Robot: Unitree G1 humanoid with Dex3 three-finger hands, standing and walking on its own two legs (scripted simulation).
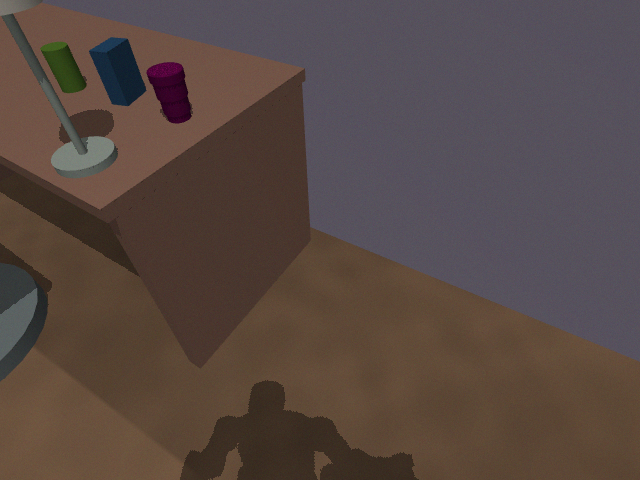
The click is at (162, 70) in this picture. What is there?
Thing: tapered cup
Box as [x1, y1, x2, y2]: [146, 62, 190, 122]
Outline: 150,67 146,72 149,81 153,85 156,96 160,101 163,111 167,116 168,120 171,122 182,122 187,120 190,117 190,107 186,95 187,90 183,78 184,73 182,66 178,63 166,62 156,64
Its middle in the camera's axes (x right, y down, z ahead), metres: -0.36 -0.35 +0.95
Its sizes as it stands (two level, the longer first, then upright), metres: 0.083 0.083 0.123
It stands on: a support 0.75 m high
